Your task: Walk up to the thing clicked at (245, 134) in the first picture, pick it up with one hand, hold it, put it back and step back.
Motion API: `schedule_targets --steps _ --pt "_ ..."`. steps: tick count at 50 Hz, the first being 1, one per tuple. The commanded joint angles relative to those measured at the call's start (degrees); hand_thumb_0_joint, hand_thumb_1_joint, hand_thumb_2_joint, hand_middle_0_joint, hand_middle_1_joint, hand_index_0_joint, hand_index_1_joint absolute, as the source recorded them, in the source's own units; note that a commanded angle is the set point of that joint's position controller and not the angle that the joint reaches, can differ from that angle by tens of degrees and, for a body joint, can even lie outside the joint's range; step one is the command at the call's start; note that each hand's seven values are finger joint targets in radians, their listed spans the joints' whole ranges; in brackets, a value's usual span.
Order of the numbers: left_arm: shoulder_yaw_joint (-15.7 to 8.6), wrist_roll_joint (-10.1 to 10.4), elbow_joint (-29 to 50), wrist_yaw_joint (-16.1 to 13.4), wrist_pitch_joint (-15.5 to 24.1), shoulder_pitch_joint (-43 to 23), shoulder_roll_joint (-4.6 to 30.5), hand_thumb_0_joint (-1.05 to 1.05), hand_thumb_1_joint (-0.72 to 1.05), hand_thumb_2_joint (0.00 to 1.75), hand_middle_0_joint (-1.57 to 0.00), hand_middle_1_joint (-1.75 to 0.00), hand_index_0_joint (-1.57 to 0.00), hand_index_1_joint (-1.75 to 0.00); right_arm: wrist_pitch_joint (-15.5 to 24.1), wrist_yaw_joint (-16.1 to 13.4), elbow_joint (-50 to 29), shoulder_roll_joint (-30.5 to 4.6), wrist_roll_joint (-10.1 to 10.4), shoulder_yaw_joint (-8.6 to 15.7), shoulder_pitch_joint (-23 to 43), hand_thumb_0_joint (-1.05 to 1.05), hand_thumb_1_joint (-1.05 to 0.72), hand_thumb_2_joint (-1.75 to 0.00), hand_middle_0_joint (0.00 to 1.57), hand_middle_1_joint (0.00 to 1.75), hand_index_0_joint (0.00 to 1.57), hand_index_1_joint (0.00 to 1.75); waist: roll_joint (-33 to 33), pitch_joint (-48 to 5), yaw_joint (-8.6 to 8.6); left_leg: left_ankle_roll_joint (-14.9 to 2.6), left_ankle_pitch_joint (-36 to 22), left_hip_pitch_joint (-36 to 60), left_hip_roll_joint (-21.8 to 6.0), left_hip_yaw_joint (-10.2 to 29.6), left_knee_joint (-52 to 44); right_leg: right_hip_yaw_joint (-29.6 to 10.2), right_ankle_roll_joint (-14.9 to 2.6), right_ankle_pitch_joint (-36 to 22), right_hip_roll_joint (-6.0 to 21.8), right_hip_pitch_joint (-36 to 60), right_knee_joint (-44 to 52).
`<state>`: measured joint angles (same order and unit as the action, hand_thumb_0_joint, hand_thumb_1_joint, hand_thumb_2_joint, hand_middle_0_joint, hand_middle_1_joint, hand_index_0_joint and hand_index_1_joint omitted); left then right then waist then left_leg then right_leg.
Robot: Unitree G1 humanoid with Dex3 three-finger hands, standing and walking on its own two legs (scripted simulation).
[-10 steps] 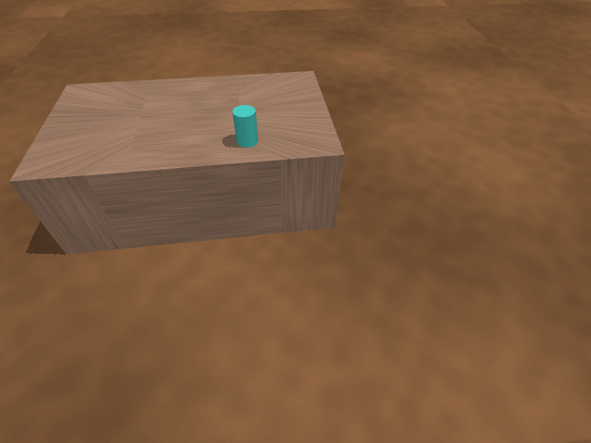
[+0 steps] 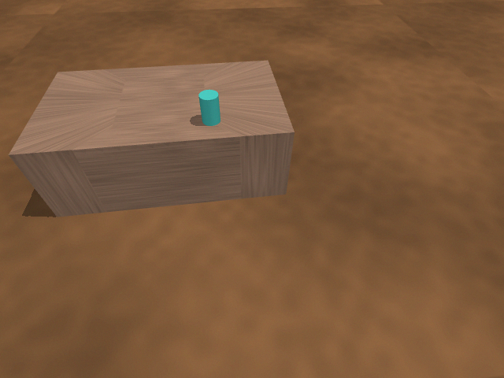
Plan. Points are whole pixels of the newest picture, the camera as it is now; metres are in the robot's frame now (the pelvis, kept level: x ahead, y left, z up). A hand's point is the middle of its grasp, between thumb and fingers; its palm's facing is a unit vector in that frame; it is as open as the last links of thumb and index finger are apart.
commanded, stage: stand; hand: right
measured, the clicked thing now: (210, 108) +1.24 +0.21 -0.30
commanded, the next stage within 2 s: walk up in 0.92 s
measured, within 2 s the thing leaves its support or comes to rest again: neither
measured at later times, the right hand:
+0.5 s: hand out of the picture +0.07 -0.25 -0.16, palm faces -0.02 +0.94 -0.33, open 7.4 cm
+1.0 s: hand out of the picture +0.07 -0.25 -0.16, palm faces -0.06 +0.94 -0.33, open 7.4 cm
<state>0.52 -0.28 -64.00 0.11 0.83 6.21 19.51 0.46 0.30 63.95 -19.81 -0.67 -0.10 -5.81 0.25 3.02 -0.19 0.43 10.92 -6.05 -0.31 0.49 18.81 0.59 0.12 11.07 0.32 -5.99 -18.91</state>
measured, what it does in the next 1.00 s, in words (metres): stands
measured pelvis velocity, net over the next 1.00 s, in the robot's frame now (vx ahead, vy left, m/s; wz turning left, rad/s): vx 0.00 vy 0.00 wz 0.03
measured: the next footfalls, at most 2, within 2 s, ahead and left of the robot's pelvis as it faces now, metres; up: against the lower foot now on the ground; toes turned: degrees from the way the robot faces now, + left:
left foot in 1.26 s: +0.17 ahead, +0.25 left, +0.00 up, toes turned +12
right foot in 1.62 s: +0.37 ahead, +0.02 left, +0.00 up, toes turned +6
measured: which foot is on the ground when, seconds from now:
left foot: down 0.00-0.96, up 0.98-1.00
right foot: down 0.00-1.00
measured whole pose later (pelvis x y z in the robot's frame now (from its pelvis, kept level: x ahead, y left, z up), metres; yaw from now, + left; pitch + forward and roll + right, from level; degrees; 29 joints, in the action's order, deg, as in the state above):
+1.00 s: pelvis +0.00 +0.00 +0.00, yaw +2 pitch -2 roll +0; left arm -2.1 -1.5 -61.1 1.4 3.0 9.4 20.2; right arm -0.8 2.8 61.1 -21.2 -2.4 2.3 -9.9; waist 0.9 1.2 0.0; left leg -1.7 22.2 -12.5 0.1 1.3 33.6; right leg 2.3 -1.4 15.2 0.7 -6.7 -21.7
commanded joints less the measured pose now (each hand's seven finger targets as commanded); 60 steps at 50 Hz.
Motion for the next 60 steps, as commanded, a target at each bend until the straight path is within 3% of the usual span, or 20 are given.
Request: schedule_targets --steps 1,6,17,25,45,46,47,48,49,50,52,55,57,60 --pt "-2.63 -0.19 3.58 -0.80 1.11 -2.42 12.07 0.00 0.90 0.90 -0.20 -0.30 -0.20 -0.30 1.52 -1.01 -3.33 -11.76 0.35 2.04 2.24 0.00 -0.90 -0.90 0.20 0.30 0.20 0.30 -0.20 -5.09 0.28 -1.93 -11.77 1.15 -7.08 5.08 -2.13 -5.07 -1.60 -11.68 7.12 1.62 2.19" --pt "-2.65 -0.32 3.81 -0.86 1.15 -2.40 12.09 0.00 0.90 0.90 -0.20 -0.30 -0.20 -0.30 1.50 -1.09 -3.37 -11.99 0.20 2.14 1.94 0.00 -0.90 -0.90 0.20 0.30 0.20 0.30 -0.32 -5.74 0.15 -1.95 -12.19 1.99 -7.09 4.78 -1.83 -5.25 -1.60 -12.70 7.35 1.63 2.35" --pt "-2.63 -0.25 3.66 -0.81 1.05 -2.15 12.06 0.00 0.90 0.90 -0.20 -0.30 -0.20 -0.30 1.45 -1.01 -3.11 -12.08 0.21 2.11 2.01 0.00 -0.90 -0.90 0.20 0.30 0.20 0.30 -0.46 -3.22 0.47 -1.87 -8.49 0.44 -6.87 5.15 -3.20 -5.29 -1.56 -8.14 6.99 0.27 3.50" --pt "-2.60 -0.27 3.72 -0.80 1.28 -1.95 12.34 0.00 0.90 0.90 -0.20 -0.30 -0.20 -0.30 1.41 -0.79 -3.12 -11.94 0.18 2.11 1.60 0.00 -0.90 -0.90 0.20 0.30 0.20 0.30 -0.52 -3.64 0.15 -1.91 -7.36 0.43 -6.84 5.19 -3.05 -5.59 -1.63 -7.94 7.23 0.58 3.80" --pt "-2.56 -0.19 3.60 -0.68 1.04 -1.38 12.48 0.00 0.90 0.90 -0.20 -0.30 -0.20 -0.30 1.57 -0.98 -3.30 -12.43 0.15 2.06 1.08 0.00 -0.90 -0.90 0.20 0.30 0.20 0.30 -0.20 -3.80 0.56 -2.09 -9.36 0.66 -7.09 5.34 -3.27 -5.60 -1.74 -8.71 7.38 1.14 3.10" --pt "-7.10 -0.74 5.27 0.10 2.54 4.31 19.35 0.00 0.90 0.90 -0.20 -0.30 -0.20 -0.30 1.19 0.95 -6.85 -16.70 -1.17 5.79 -1.53 0.00 -0.90 -0.90 0.20 0.30 0.20 0.30 0.80 -7.59 2.46 -5.35 16.10 -7.06 -3.52 5.93 3.85 -5.06 -4.26 16.35 5.81 8.47 -1.12" --pt "-8.02 -1.36 3.56 0.21 2.86 9.32 20.84 0.00 0.90 0.90 -0.20 -0.30 -0.20 -0.30 0.67 1.90 -8.01 -16.23 -1.61 5.91 1.26 0.00 -0.90 -0.90 0.20 0.30 0.20 0.30 -0.87 -3.26 5.21 -5.16 25.56 -20.57 -1.99 4.74 8.98 -11.83 -6.94 29.44 10.01 12.07 1.83" --pt "-9.32 -1.99 3.83 -0.01 3.24 11.51 23.24 0.00 0.90 0.90 -0.20 -0.30 -0.20 -0.30 0.20 2.64 -10.67 -14.29 -2.08 5.76 5.43 0.00 -0.90 -0.90 0.20 0.30 0.20 0.30 -8.87 0.44 7.28 -3.85 20.02 -30.01 0.30 0.27 24.56 -23.26 -11.43 37.17 19.61 11.58 10.42" --pt "-9.66 -2.36 6.21 -0.31 3.85 9.76 23.45 0.00 0.90 0.90 -0.20 -0.30 -0.20 -0.30 -0.01 3.15 -12.52 -13.49 -2.94 5.68 6.36 0.00 -0.90 -0.90 0.20 0.30 0.20 0.30 -7.58 3.33 7.14 -2.90 16.88 -35.57 -3.30 3.92 31.36 -28.32 -15.00 37.58 26.12 8.63 13.78" --pt "-9.38 -2.09 8.55 -0.42 4.25 5.84 21.83 0.00 0.90 0.90 -0.20 -0.30 -0.20 -0.30 0.15 3.69 -12.88 -14.24 -2.76 6.28 4.71 0.00 -0.90 -0.90 0.20 0.30 0.20 0.30 -4.07 5.07 5.25 -2.25 13.87 -36.21 -5.39 6.97 34.62 -27.28 -15.55 33.00 26.57 6.02 13.56" --pt "-8.93 -2.04 10.25 -0.48 4.78 2.12 19.94 0.00 0.90 0.90 -0.20 -0.30 -0.20 -0.30 0.24 4.63 -12.54 -15.25 -2.24 7.50 -0.96 0.00 -0.90 -0.90 0.20 0.30 0.20 0.30 -2.82 2.75 1.24 -0.64 10.78 -33.20 -7.08 7.41 33.94 -17.60 -13.10 23.92 21.14 6.56 11.99" --pt "-9.28 -2.22 12.69 0.16 5.22 1.04 20.91 0.00 0.90 0.90 -0.20 -0.30 -0.20 -0.30 0.09 6.07 -13.73 -14.34 -2.06 8.16 -2.48 0.00 -0.90 -0.90 0.20 0.30 0.20 0.30 -8.39 3.24 0.83 0.59 9.20 -24.41 -8.30 3.91 27.02 -7.44 -11.70 17.62 18.36 -0.70 10.58" --pt "-9.35 -2.18 13.10 0.66 5.17 2.11 21.67 0.00 0.90 0.90 -0.20 -0.30 -0.20 -0.30 0.15 6.63 -14.86 -13.80 -2.10 8.62 -0.66 0.00 -0.90 -0.90 0.20 0.30 0.20 0.30 -9.78 4.41 1.65 0.55 6.88 -19.60 -7.47 1.04 22.31 -3.01 -10.46 18.41 16.21 -6.31 8.98" --pt "-9.13 -2.08 13.96 1.03 4.54 -0.79 22.09 0.00 0.90 0.90 -0.20 -0.30 -0.20 -0.30 0.70 6.52 -12.87 -14.44 -1.38 9.51 -8.68 0.00 -0.90 -0.90 0.20 0.30 0.20 0.30 -7.37 1.62 -2.93 -0.03 0.04 -5.34 -5.03 -5.19 16.41 1.35 -8.97 22.34 14.25 -13.77 1.62"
